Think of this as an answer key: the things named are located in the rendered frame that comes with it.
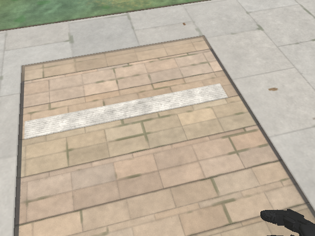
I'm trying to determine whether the robot right hand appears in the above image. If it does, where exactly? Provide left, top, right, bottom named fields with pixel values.
left=260, top=208, right=315, bottom=236

